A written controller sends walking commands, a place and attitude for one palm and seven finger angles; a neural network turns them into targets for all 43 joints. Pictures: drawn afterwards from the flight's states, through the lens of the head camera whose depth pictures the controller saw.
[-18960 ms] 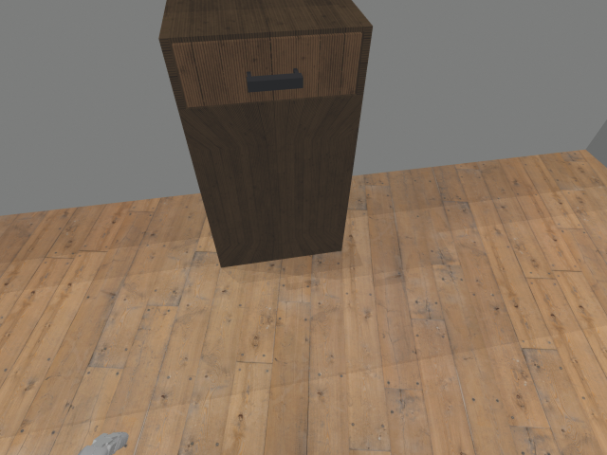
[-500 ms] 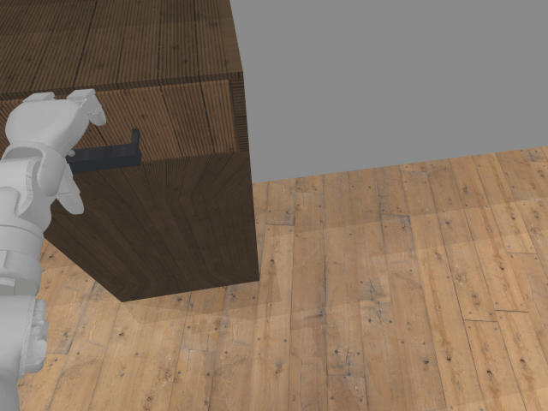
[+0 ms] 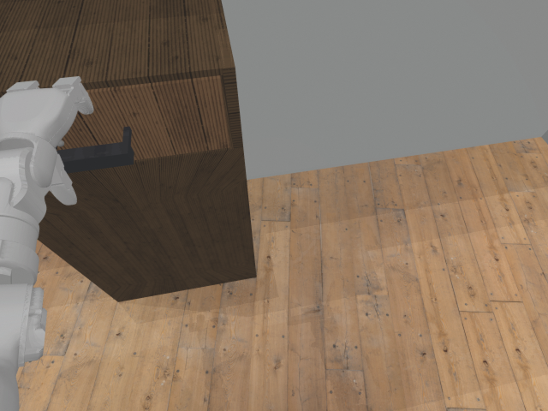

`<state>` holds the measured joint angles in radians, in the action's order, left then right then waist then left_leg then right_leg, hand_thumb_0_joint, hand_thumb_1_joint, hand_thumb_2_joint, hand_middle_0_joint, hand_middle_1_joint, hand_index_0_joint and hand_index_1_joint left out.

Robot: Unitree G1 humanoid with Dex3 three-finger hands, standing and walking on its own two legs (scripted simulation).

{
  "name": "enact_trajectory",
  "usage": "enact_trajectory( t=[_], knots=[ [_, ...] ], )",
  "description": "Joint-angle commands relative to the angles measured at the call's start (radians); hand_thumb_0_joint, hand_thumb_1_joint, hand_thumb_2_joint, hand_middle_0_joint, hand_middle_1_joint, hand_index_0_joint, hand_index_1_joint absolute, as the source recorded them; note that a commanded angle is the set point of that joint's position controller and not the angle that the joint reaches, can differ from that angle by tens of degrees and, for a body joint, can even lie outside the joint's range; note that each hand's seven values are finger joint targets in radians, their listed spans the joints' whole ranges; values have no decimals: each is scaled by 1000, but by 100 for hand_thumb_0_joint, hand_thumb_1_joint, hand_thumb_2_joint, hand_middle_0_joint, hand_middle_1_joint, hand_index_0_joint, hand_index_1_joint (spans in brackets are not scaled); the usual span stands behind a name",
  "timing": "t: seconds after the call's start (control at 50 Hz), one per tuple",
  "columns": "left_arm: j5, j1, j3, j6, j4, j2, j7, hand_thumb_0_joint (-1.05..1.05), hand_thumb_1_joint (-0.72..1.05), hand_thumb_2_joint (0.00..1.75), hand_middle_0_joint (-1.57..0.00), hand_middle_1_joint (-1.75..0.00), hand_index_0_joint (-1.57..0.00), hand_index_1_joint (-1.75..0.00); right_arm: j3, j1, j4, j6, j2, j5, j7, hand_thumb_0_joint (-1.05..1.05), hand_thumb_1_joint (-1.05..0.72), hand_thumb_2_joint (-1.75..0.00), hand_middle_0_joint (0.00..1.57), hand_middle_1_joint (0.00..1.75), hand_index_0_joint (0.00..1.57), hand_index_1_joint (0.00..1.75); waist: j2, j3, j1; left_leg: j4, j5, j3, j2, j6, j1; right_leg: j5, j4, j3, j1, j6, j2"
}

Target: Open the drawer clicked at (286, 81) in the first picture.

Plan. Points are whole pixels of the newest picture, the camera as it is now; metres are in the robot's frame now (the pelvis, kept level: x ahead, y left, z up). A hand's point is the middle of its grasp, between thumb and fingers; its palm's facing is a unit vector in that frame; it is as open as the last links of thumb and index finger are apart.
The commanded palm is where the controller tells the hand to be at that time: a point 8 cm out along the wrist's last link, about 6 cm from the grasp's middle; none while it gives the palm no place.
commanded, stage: re-aim the fingers above the handle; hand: left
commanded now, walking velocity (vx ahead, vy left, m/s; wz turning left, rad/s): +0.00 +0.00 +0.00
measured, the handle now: (89, 147) +0.51 +0.31 +0.05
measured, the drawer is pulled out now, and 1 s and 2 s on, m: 0.00 0.00 0.00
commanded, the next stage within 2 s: lower the fingers behind the handle in 1.00 s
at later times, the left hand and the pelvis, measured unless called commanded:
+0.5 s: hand (70, 138) +0.48 +0.30 +0.11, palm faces +0.02 +0.00 -1.00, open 13.8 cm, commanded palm +0.44 +0.33 +0.17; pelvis +0.01 +0.00 +0.00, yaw +0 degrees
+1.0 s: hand (60, 139) +0.47 +0.31 +0.12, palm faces +0.03 -0.01 -1.00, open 13.8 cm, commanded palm +0.44 +0.33 +0.17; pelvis +0.00 -0.01 +0.00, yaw +1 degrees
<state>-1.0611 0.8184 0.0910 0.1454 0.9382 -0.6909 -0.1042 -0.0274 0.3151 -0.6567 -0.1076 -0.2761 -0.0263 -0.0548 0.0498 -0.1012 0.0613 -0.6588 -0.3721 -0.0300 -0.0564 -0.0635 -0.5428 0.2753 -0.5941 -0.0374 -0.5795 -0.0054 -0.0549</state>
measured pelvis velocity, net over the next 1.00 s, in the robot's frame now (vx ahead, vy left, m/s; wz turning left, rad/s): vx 0.00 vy -0.01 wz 0.02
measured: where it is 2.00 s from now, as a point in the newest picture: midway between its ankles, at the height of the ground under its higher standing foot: outside the picture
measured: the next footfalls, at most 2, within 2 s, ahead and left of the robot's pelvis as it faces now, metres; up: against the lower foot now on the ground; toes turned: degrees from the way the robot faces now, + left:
none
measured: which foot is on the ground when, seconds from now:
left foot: down 0.00-1.00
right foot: down 0.00-1.00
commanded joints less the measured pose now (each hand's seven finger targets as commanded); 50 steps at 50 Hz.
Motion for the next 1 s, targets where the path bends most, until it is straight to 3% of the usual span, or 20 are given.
enact_trajectory(
  t=[0.0,0.06,0.14,0.16,0.18,0.22,0.28,0.32,0.38,0.42,0.52,0.56,0.64,0.66,0.72,0.76,0.84,0.9,0.92,0.98],
  knots=[
    [12,347,166,-49,-112,-469,-34,0,-50,30,-30,-120,-30,-120,-43,62,77,-1,-157,2,-15,0,-90,-90,20,30,20,30,-1,-416,-63,60,535,13,34,29,90,-366,4,29,344,-35,8],
    [13,332,114,-37,-95,-422,5,0,-50,30,-30,-120,-30,-120,-52,74,77,-3,-167,-6,-24,0,-90,-90,20,30,20,30,-19,-387,-34,62,518,16,38,18,103,-365,22,27,320,-29,9],
    [43,453,-48,39,-256,-244,69,0,-50,30,-30,-120,-30,-120,-73,107,63,5,-165,-10,-33,0,-90,-90,20,30,20,30,52,-409,40,29,613,-18,53,23,285,-304,44,32,174,-23,3],
    [51,430,-16,57,-279,-266,76,0,-50,30,-30,-120,-30,-120,-79,117,58,3,-164,-6,-36,0,-90,-90,20,30,20,30,63,-430,27,17,667,-28,53,29,326,-304,41,34,160,-26,-2],
    [62,480,-55,76,-328,-227,85,0,-50,30,-30,-120,-30,-120,-79,120,54,4,-164,-3,-37,0,-90,-90,20,30,20,30,90,-442,47,5,700,-36,53,39,372,-294,37,39,119,-25,-5],
    [85,506,-23,102,-338,-246,84,0,-50,30,-30,-120,-30,-120,-81,130,37,1,-162,1,-37,0,-90,-90,20,30,20,30,104,-422,48,-8,740,-46,54,53,385,-280,34,46,84,-31,-8],
    [85,532,48,102,-293,-316,36,0,-50,30,-30,-120,-30,-120,-70,121,24,-1,-158,2,-27,0,-90,-90,20,30,20,30,128,-388,23,-5,697,-59,48,70,326,-240,8,56,62,-42,-9],
    [58,546,128,79,-272,-406,-16,0,-50,30,-30,-120,-30,-120,-63,113,26,-1,-161,11,-18,0,-90,-90,20,30,20,30,159,-427,-15,-5,731,-55,44,81,286,-267,-16,59,104,-52,-9],
    [23,494,144,2,-187,-422,-74,0,-50,30,-30,-120,-30,-120,-50,97,36,0,-150,16,2,0,-90,-90,20,30,20,30,158,-436,-43,-5,751,-42,46,87,229,-305,-37,63,153,-50,-7],
    [11,421,190,-47,-156,-473,-81,0,-50,30,-30,-120,-30,-120,-44,80,53,-10,-151,21,8,0,-90,-90,20,30,20,30,95,-510,-79,2,772,-23,42,74,189,-390,-41,49,276,-46,-2],
    [28,339,199,-84,-149,-479,-50,0,-50,30,-30,-120,-30,-120,-41,46,80,-30,-154,7,0,0,-90,-90,20,30,20,30,-27,-479,-79,47,638,11,38,28,92,-453,-8,25,408,-31,11],
    [23,325,150,-85,-125,-435,-24,0,-50,30,-30,-120,-30,-120,-45,47,87,-26,-157,-2,-9,0,-90,-90,20,30,20,30,-65,-420,-56,63,555,16,36,18,78,-424,10,30,390,-24,13],
    [17,359,37,-38,-151,-344,46,0,-50,30,-30,-120,-30,-120,-52,60,86,-16,-167,-15,-33,0,-90,-90,20,30,20,30,-44,-358,7,66,474,16,38,3,141,-353,49,26,302,-20,14],
    [22,349,44,-17,-164,-344,58,0,-50,30,-30,-120,-30,-120,-57,69,82,-14,-165,-15,-38,0,-90,-90,20,30,20,30,-31,-357,3,65,466,10,37,3,160,-326,54,27,284,-22,11],
    [55,487,-107,53,-276,-177,95,0,-50,30,-30,-120,-30,-120,-63,83,68,1,-151,-14,-43,0,-90,-90,20,30,20,30,45,-311,63,51,448,-15,39,9,261,-224,73,34,148,-28,9],
    [76,525,-76,81,-283,-213,91,0,-50,30,-30,-120,-30,-120,-63,92,48,12,-158,-11,-46,0,-90,-90,20,30,20,30,76,-300,60,46,411,-29,38,15,283,-172,68,37,96,-33,5],
    [68,587,51,107,-286,-352,27,0,-50,30,-30,-120,-30,-120,-57,106,35,21,-153,-3,-43,0,-90,-90,20,30,20,30,128,-387,24,23,473,-40,28,39,249,-200,18,43,114,-48,3],
    [34,540,156,61,-181,-476,-46,0,-50,30,-30,-120,-30,-120,-44,93,39,16,-153,4,-30,0,-90,-90,20,30,20,30,129,-386,-19,22,470,-25,19,46,134,-236,-14,45,173,-52,2],
    [20,543,194,42,-183,-529,-64,0,-50,30,-30,-120,-30,-120,-43,84,44,13,-157,11,-28,0,-90,-90,20,30,20,30,104,-434,-37,19,482,-14,17,40,107,-278,-22,37,233,-50,2],
    [4,468,151,-35,-91,-490,-77,0,-50,30,-30,-120,-30,-120,-37,71,60,7,-152,8,-14,0,-90,-90,20,30,20,30,101,-429,-49,27,491,10,24,41,63,-326,-27,34,279,-42,8]
  ],
)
